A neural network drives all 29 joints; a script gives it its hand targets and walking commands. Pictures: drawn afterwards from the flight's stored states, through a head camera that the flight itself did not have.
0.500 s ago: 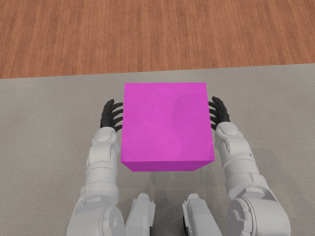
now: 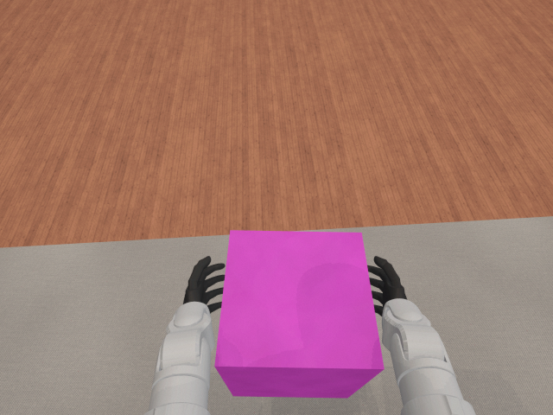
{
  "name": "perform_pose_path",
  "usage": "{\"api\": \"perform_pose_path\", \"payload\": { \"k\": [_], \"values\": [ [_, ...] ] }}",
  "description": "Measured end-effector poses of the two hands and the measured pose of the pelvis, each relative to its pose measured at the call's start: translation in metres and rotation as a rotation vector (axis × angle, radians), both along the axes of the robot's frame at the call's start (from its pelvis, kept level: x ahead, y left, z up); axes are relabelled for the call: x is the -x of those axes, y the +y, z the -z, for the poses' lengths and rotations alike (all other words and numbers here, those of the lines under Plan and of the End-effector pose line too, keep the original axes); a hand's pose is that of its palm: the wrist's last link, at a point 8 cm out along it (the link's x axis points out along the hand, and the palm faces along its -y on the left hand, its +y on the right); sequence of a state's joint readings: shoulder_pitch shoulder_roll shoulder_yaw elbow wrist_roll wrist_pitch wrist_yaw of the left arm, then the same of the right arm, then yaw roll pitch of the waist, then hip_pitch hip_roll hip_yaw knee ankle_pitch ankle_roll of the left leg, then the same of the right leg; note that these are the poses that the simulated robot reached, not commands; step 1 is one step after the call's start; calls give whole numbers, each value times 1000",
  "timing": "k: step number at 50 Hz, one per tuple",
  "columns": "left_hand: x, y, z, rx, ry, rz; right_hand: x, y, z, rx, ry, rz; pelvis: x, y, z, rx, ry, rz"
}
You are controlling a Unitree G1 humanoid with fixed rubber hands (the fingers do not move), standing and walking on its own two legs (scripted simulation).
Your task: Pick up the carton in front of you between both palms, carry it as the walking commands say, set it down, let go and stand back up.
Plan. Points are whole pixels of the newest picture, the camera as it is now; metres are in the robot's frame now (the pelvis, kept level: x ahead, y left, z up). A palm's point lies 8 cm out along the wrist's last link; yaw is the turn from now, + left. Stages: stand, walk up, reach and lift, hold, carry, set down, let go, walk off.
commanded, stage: reach and lift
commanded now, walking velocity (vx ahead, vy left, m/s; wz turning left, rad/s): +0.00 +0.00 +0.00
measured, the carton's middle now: (293, 320) +0.31 +0.00 -0.08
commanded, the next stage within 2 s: hold in 1.16 s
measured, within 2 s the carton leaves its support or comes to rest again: neither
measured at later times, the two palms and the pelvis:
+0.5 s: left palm (188, 303) +0.28 +0.15 +0.05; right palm (406, 303) +0.28 -0.15 +0.04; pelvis -0.02 +0.00 +0.02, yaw +0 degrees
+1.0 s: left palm (186, 293) +0.29 +0.15 +0.06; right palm (406, 295) +0.29 -0.15 +0.05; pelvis +0.00 +0.00 +0.02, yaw +0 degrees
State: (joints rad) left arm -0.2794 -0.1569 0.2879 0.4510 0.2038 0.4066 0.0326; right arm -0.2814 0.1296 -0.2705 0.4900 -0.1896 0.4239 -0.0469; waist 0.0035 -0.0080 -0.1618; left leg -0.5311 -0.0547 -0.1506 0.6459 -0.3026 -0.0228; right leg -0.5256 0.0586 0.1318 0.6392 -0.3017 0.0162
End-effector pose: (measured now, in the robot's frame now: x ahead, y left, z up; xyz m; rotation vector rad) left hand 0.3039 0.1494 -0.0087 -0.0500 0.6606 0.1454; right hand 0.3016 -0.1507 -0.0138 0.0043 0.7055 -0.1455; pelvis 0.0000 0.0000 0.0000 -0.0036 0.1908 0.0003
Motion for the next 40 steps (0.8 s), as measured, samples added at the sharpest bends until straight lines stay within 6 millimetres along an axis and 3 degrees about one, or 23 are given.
{"api": "perform_pose_path", "payload": {
  "k": [6,11,23,40],
  "values": [
    [7,1,-34,-18,-21,21,10,1,-33,14,-20,-3,-5,-1,-14,-1,-116,-4],
    [14,0,-48,-37,-7,36,17,0,-47,31,-6,-17,-1,-1,-18,-2,-188,-7],
    [21,-1,-51,-32,-1,31,23,-1,-50,19,1,-9,16,-2,-16,-3,-236,-3],
    [15,1,-61,-43,-4,36,17,1,-60,31,-2,-19,7,-1,-21,-4,-252,-8]
  ]
}}
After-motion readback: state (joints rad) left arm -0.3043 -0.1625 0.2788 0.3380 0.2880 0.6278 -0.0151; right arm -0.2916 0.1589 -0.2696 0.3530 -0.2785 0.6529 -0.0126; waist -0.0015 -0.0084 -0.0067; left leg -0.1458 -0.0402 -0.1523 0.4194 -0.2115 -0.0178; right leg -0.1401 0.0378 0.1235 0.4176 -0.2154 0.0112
